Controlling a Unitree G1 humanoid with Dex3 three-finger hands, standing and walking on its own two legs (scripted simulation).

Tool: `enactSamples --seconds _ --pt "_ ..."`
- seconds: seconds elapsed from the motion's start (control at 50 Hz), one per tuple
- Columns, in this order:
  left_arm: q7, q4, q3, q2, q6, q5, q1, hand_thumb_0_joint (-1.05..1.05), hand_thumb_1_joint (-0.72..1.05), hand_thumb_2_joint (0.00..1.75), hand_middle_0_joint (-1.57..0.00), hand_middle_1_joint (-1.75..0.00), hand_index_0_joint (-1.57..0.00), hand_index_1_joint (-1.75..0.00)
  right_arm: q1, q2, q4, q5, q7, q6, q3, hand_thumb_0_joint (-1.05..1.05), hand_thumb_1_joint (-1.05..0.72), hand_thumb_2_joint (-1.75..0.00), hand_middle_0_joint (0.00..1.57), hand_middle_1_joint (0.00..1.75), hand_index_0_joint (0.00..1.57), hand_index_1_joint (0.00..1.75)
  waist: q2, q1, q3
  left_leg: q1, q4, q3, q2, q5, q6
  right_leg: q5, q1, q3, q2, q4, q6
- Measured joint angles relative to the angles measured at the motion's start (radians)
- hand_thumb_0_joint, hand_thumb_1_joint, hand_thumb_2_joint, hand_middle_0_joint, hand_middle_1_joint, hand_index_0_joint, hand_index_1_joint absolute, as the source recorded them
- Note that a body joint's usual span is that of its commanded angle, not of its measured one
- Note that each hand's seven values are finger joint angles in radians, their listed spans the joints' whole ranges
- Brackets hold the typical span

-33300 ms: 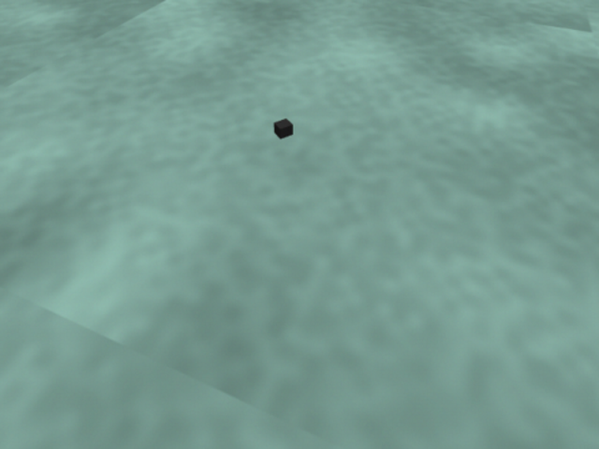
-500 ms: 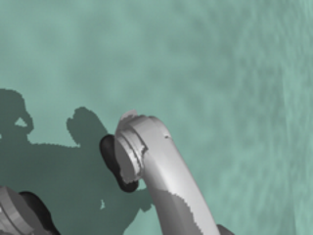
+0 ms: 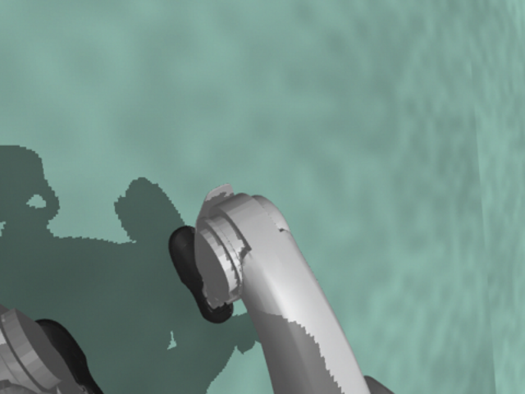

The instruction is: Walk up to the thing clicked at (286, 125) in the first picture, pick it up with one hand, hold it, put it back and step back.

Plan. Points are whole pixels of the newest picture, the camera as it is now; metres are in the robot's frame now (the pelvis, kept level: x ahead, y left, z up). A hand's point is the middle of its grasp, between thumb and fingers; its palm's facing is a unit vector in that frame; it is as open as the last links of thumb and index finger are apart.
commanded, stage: settle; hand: left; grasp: from above
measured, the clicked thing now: out of the picture +0.49 +0.35 -0.30
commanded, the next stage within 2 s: lift in 0.60 s
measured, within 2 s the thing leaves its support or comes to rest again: leaves its support in 0.06 s
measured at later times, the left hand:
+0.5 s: hand out of the picture +0.48 +0.36 -0.19, palm faces -0.24 -0.36 -0.90, open 10.1 cm
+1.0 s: hand out of the picture +0.47 +0.36 -0.11, palm faces -0.24 -0.35 -0.90, open 10.1 cm
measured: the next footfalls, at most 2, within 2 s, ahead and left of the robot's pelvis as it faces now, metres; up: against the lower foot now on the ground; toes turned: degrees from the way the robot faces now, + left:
none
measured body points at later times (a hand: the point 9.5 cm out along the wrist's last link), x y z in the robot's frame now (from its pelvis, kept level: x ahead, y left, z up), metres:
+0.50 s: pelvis +0.01 -0.01 +0.00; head +0.28 +0.10 +0.34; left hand +0.49 +0.37 -0.14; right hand +0.02 -0.25 -0.07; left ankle +0.06 +0.12 -0.30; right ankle +0.13 -0.13 -0.30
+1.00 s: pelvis +0.01 -0.02 +0.01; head +0.25 +0.06 +0.38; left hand +0.48 +0.37 -0.06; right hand +0.03 -0.28 -0.08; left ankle +0.06 +0.12 -0.30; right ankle +0.13 -0.13 -0.30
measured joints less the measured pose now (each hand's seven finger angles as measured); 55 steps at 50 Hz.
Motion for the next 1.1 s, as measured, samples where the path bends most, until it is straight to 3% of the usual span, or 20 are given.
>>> enactSamples --seconds 0.18,0.46,0.7,0.84,1.0,1.1 --pt "-0.048 -0.114 0.022 -0.046 0.049 0.003 0.029 0.0 -0.04 0.62 -0.59 -0.68 -0.62 -0.66 0.027 0.013 0.007 0.023 0.013 0.008 -0.047 0.0 -0.92 -0.9 0.2 0.3 0.2 0.3 0.022 0.025 -0.046 -0.01 -0.012 0.009 -0.001 0.004 -0.007 -0.001 -0.018 0.007 -0.005 0.0 -0.007" --pt "-0.16 -0.18 -0.019 -0.194 0.114 -0.019 0.104 0.0 -0.04 0.63 -0.6 -0.73 -0.62 -0.7 0.051 0.051 0.062 0.059 0.009 0.044 -0.13 0.0 -0.9 -0.9 0.2 0.3 0.2 0.3 0.107 0.094 -0.172 -0.005 -0.023 0.05 -0.008 0.001 -0.012 -0.021 -0.033 0.042 -0.02 0.027 -0.017" --pt "-0.172 -0.176 -0.002 -0.267 0.121 0.01 0.09 0.0 -0.03 0.62 -0.59 -0.75 -0.62 -0.71 0.052 0.052 0.08 0.067 -0.026 0.046 -0.192 0.0 -0.9 -0.9 0.2 0.3 0.2 0.3 0.134 0.116 -0.215 -0.002 -0.036 0.086 -0.009 0.014 -0.019 -0.018 -0.053 0.074 -0.026 0.048 -0.025" --pt "-0.204 -0.21 0.021 -0.306 0.144 -0.008 0.099 0.0 -0.02 0.61 -0.58 -0.76 -0.61 -0.71 0.062 0.046 0.095 0.075 -0.034 0.058 -0.23 0.0 -0.9 -0.9 0.2 0.3 0.2 0.3 0.153 0.14 -0.236 0.011 -0.059 0.105 -0.007 0.017 -0.024 -0.02 -0.055 0.09 -0.029 0.043 -0.03" --pt "-0.305 -0.331 -0.015 -0.383 0.128 -0.003 0.191 0.0 -0.02 0.61 -0.58 -0.76 -0.6 -0.71 0.084 0.052 0.117 0.113 -0.04 0.113 -0.289 0.0 -0.91 -0.9 0.2 0.3 0.2 0.3 0.179 0.199 -0.293 0.052 -0.103 0.125 -0.006 0.017 -0.029 -0.027 -0.027 0.105 -0.034 0.019 -0.04" --pt "-0.337 -0.388 -0.042 -0.446 0.112 -0.006 0.261 0.0 -0.02 0.61 -0.58 -0.75 -0.61 -0.71 0.087 0.062 0.117 0.139 -0.054 0.152 -0.331 0.0 -0.91 -0.9 0.2 0.3 0.2 0.3 0.199 0.24 -0.353 0.087 -0.151 0.141 -0.009 0.023 -0.027 -0.031 0.005 0.116 -0.04 -0.016 -0.043"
